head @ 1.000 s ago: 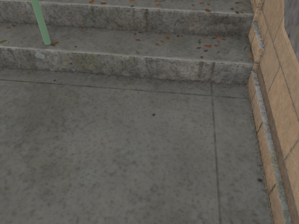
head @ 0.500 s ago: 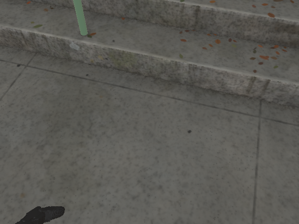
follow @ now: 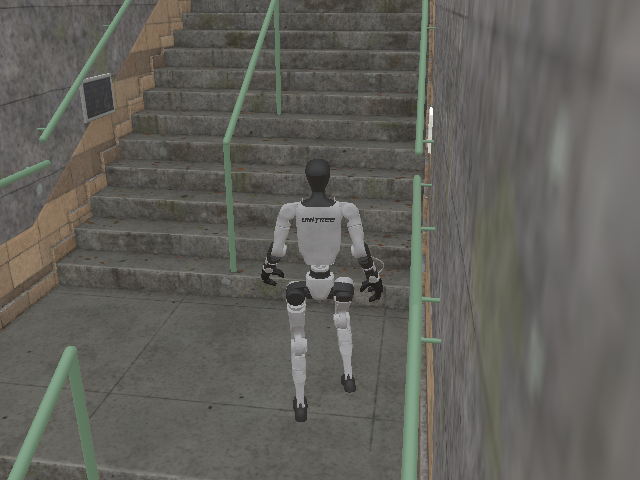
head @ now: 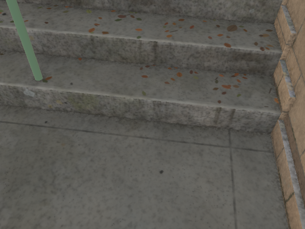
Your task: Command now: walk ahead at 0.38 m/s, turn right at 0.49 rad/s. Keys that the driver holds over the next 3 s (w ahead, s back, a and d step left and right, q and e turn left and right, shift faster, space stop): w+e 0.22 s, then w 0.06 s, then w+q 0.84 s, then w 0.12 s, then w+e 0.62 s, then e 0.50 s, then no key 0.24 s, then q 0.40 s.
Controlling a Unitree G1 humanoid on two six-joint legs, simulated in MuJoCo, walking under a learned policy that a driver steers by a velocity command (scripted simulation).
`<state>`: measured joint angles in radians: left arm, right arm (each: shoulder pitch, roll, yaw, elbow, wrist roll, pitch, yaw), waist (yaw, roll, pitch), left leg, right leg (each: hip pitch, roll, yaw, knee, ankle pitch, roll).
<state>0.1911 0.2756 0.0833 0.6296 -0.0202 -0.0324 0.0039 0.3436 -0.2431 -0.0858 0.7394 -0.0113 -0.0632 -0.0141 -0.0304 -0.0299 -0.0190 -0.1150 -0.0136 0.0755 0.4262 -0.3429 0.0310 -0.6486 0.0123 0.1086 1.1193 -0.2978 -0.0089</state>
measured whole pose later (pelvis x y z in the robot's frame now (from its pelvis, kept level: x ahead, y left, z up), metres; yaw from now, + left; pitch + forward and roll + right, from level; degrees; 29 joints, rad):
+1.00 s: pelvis +0.56 -0.05 -0.01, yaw +7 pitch +2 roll +0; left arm 0.24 0.24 0.03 0.78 0.03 -0.08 0.00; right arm 0.23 -0.27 -0.07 0.80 -0.02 -0.03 0.01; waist 0.00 -0.02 0.05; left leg -0.36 -0.14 0.02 0.48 -0.15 0.13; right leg -0.45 -0.08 0.03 1.25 -0.32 -0.04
